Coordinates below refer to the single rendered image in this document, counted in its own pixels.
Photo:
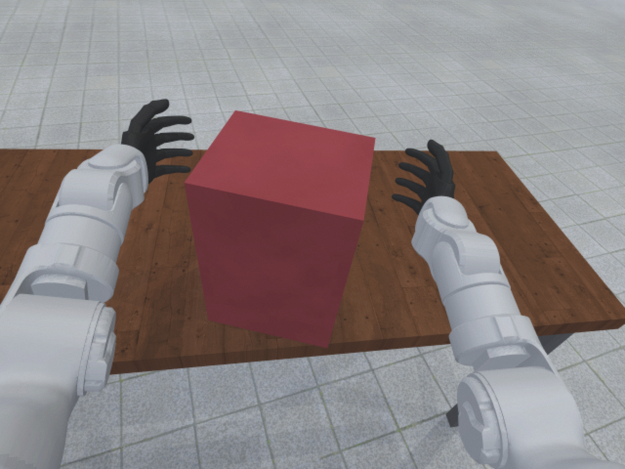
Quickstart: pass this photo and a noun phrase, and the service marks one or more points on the robot left upper arm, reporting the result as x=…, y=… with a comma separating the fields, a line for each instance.
x=52, y=351

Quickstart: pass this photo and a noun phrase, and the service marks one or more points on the right robot forearm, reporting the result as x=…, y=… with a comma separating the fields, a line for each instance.
x=488, y=330

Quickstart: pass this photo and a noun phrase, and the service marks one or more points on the left robot hand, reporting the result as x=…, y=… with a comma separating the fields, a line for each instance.
x=141, y=135

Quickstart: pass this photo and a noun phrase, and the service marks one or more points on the robot right upper arm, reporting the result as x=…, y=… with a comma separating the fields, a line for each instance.
x=522, y=418

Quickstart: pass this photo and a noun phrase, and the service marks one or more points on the table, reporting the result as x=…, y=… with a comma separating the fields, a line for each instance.
x=390, y=300

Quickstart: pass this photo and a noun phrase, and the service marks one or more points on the right robot hand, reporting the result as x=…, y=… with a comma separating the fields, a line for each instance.
x=438, y=182

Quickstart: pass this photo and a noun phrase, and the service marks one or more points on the carton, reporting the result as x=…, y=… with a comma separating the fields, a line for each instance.
x=276, y=209

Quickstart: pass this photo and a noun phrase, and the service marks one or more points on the left robot forearm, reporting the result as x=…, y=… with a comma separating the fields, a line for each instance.
x=77, y=251

